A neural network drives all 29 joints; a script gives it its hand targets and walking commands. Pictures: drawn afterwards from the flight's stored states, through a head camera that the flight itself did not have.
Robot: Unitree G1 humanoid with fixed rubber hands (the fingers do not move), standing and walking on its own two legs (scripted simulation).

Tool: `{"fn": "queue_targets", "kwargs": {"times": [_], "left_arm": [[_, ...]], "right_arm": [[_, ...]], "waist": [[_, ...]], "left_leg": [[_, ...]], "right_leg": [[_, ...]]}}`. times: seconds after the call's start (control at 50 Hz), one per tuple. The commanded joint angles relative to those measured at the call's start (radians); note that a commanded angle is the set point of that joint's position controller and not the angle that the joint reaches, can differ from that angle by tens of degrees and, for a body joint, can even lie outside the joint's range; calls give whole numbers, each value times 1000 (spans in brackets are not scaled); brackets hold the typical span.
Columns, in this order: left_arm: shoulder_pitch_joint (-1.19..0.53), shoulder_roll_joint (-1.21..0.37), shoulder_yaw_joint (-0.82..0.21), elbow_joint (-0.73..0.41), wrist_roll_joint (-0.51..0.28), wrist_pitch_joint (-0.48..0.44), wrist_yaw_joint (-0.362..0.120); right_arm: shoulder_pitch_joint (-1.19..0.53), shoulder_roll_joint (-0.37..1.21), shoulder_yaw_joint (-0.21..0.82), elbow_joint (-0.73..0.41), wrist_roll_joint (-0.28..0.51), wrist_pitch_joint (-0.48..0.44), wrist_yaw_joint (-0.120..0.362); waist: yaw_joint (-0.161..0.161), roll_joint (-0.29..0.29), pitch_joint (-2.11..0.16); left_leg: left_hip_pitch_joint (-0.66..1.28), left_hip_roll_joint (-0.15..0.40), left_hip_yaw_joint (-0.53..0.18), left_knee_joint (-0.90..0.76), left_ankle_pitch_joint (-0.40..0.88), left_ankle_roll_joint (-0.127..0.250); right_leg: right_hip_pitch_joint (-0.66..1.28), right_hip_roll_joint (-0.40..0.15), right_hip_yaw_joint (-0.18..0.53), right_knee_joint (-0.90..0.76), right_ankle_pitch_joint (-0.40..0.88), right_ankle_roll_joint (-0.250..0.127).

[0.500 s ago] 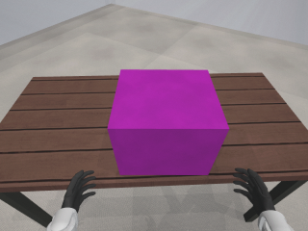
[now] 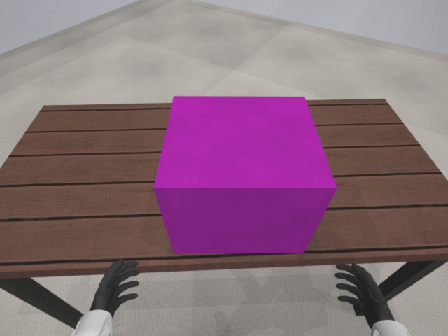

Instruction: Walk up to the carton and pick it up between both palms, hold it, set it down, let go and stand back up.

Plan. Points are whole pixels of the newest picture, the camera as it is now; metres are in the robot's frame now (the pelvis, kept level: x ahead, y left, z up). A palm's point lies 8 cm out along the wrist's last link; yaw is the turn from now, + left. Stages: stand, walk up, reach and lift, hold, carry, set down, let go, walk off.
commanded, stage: set down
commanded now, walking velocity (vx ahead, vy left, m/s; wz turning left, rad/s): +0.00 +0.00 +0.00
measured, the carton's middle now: (239, 175) +0.42 -0.02 +0.02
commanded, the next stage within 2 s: let go in 0.40 s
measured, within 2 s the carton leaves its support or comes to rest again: neither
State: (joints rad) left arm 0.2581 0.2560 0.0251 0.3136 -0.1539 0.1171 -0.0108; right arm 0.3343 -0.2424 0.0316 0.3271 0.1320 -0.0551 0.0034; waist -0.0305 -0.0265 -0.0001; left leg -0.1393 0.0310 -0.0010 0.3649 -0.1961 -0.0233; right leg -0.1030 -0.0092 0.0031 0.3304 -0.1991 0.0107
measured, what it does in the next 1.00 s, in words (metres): stands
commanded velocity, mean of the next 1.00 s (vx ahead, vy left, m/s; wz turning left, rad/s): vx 0.00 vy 0.00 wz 0.00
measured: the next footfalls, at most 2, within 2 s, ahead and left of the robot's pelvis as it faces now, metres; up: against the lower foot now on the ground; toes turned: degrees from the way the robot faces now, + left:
none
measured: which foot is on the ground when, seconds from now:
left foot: down 0.00-1.00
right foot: down 0.00-1.00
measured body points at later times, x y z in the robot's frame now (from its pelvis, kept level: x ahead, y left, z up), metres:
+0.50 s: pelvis +0.01 +0.00 +0.00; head +0.01 +0.01 +0.45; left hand +0.17 +0.24 -0.08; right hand +0.16 -0.24 -0.07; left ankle +0.00 +0.13 -0.75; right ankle -0.01 -0.13 -0.75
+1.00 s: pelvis +0.02 +0.00 +0.00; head +0.02 +0.00 +0.45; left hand +0.18 +0.25 -0.08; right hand +0.16 -0.26 -0.09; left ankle +0.00 +0.13 -0.75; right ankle -0.01 -0.13 -0.75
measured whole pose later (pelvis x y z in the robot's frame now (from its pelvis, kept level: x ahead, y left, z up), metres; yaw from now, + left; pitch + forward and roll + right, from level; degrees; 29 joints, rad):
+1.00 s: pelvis +0.02 +0.00 +0.00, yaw +0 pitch -1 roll +0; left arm 0.26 0.28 0.03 0.48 -0.07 0.06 -0.01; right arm 0.22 -0.28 0.03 0.66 0.01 -0.07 0.02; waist -0.03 -0.02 0.01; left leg -0.14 0.03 0.00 0.38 -0.22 -0.03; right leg -0.12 -0.01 0.00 0.38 -0.25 0.01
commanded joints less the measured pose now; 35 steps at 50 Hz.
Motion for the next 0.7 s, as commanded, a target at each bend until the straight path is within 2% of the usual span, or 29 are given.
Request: {"fn": "queue_targets", "kwargs": {"times": [0.0, 0.02, 0.04, 0.06, 0.08, 0.12, 0.14, 0.16, 0.18, 0.2, 0.22, 0.24, 0.26, 0.28, 0.3, 0.34, 0.38, 0.4, 0.42, 0.44, 0.5, 0.52, 0.54, 0.56, 0.58, 0.6, 0.62, 0.64, 0.68], "left_arm": [[-59, 58, 30, -54, 128, -24, 6], [-71, 46, 22, -37, 129, -20, 14], [-50, 54, 29, -48, 125, -23, 13], [-29, 49, 35, -28, 137, -18, 10], [-27, 42, 36, 34, 150, -8, -1], [-40, 33, 44, 7, 146, -11, 3], [-47, 34, 47, 49, 152, -10, -1], [-49, 40, 48, 44, 145, -15, -9], [-58, 42, 40, 50, 153, -14, -10], [-61, 56, 50, 22, 148, -12, -9], [-46, 28, 32, 39, 151, -8, -5], [-44, 35, 34, 42, 152, -6, -6], [-55, 32, 37, 89, 153, 4, -17], [-82, 29, 43, 112, 169, 13, -17], [-69, 36, 34, 86, 147, 10, -15], [-88, 52, 46, 114, 149, 10, -27], [-135, 52, 32, 18, 140, -9, -3], [-132, 44, 28, 34, 139, -9, 2], [-150, 64, 31, 10, 130, -22, 8], [-149, 49, 21, 40, 131, -20, 7], [-162, 46, 2, 57, 126, -15, 15], [-169, 40, 2, 114, 139, -7, 9], [-164, 49, 10, 78, 139, -11, 9], [-144, 57, 9, 90, 136, -8, 8], [-158, 41, 11, 98, 149, -6, 13], [-166, 48, -3, 76, 135, -9, 12], [-156, 39, 2, 112, 143, -6, 8], [-149, 48, -2, 92, 129, -7, 6], [-159, 40, 0, 83, 144, 1, 8]], "right_arm": [[-110, -68, -97, 2, -76, -85, 22], [-127, -72, -102, 55, -83, -93, 26], [-112, -54, -91, 41, -76, -103, 25], [-104, -67, -79, 38, -68, -111, 27], [-99, -52, -83, 108, -87, -105, 25], [-119, -63, -81, 99, -78, -117, 27], [-119, -67, -74, 137, -95, -119, 25], [-126, -52, -60, 128, -90, -123, 18], [-118, -39, -60, 176, -92, -120, 17], [-126, -56, -67, 146, -97, -124, 14], [-138, -67, -73, 176, -96, -128, 24], [-139, -55, -61, 147, -88, -129, 24], [-139, -42, -64, 169, -105, -128, 15], [-161, -45, -64, 218, -112, -126, 20], [-158, -49, -63, 181, -103, -130, 18], [-174, -30, -55, 215, -125, -131, 10], [-198, -45, -68, 196, -122, -142, 14], [-204, -47, -75, 185, -125, -146, 23], [-212, -33, -70, 201, -127, -155, 23], [-211, -47, -85, 240, -128, -152, 23], [-235, -46, -91, 257, -140, -156, 33], [-243, -59, -100, 310, -154, -150, 29], [-222, -45, -80, 288, -136, -154, 30], [-213, -42, -75, 288, -140, -154, 27], [-217, -49, -86, 330, -136, -154, 34], [-221, -47, -94, 326, -144, -158, 27], [-230, -53, -83, 336, -146, -153, 26], [-228, -46, -80, 305, -137, -158, 24], [-240, -46, -84, 316, -139, -164, 27]], "waist": [[68, 73, 7], [63, 91, 25], [71, 72, 4], [78, 79, 0], [63, 76, 12], [84, 86, 14], [74, 48, 24], [68, 44, 17], [57, 71, 32], [57, 62, 5], [56, 83, 21], [74, 77, 30], [63, 47, 45], [61, 73, 51], [65, 49, 40], [62, 41, 49], [64, 86, 9], [77, 61, 13], [77, 83, -3], [61, 82, 21], [60, 87, 16], [56, 76, 36], [43, 77, 32], [47, 67, 7], [44, 104, 17], [34, 80, 18], [44, 62, 19], [32, 60, 10], [41, 71, 2]], "left_leg": [[177, -35, 81, -40, 181, -28], [173, -34, 78, -41, 178, -34], [173, -36, 86, -36, 206, -32], [182, -41, 88, -29, 236, -35], [189, -40, 83, -25, 220, -33], [177, -37, 83, -31, 247, -36], [192, -36, 81, -24, 256, -32], [189, -42, 87, -20, 246, -31], [191, -38, 82, -17, 248, -38], [192, -38, 80, -19, 251, -31], [200, -33, 73, -21, 244, -41], [181, -37, 80, -23, 248, -35], [170, -40, 78, -28, 209, -28], [182, -35, 81, -24, 199, -31], [181, -41, 92, -21, 205, -22], [163, -42, 98, -27, 165, -21], [164, -37, 90, -22, 188, -29], [158, -33, 84, -17, 189, -22], [149, -31, 85, -15, 184, -26], [147, -33, 89, -18, 179, -33], [130, -26, 84, -27, 123, -28], [132, -26, 82, -26, 126, -30], [137, -31, 85, -24, 136, -24], [156, -30, 87, -26, 128, -19], [153, -23, 84, -20, 146, -33], [139, -26, 83, -15, 142, -29], [156, -31, 90, -21, 146, -26], [153, -31, 89, -21, 120, -19], [154, -31, 89, -13, 141, -21]], "right_leg": [[-85, 45, -37, -89, 35, -42], [-90, 50, -38, -82, 41, -44], [-66, 46, -37, -78, 73, -41], [-63, 48, -38, -76, 106, -38], [-69, 44, -34, -81, 95, -40], [-60, 53, -37, -77, 101, -50], [-72, 54, -41, -75, 121, -40], [-60, 48, -43, -71, 126, -32], [-71, 48, -42, -72, 114, -35], [-66, 47, -43, -73, 133, -34], [-73, 58, -54, -74, 97, -46], [-74, 50, -47, -76, 105, -41], [-73, 50, -42, -86, 75, -41], [-98, 48, -45, -81, 58, -40], [-82, 46, -44, -83, 86, -34], [-81, 46, -46, -76, 59, -28], [-92, 49, -55, -59, 72, -31], [-102, 55, -55, -50, 72, -33], [-83, 51, -51, -46, 65, -39], [-94, 56, -56, -51, 49, -38], [-114, 53, -56, -47, 3, -41], [-106, 53, -59, -42, 19, -41], [-97, 48, -53, -48, 40, -34], [-93, 42, -47, -59, 37, -33], [-93, 52, -51, -47, 37, -43], [-89, 51, -53, -47, 52, -39], [-92, 53, -56, -49, 52, -33], [-105, 47, -45, -59, 35, -29], [-91, 46, -52, -50, 53, -30]]}}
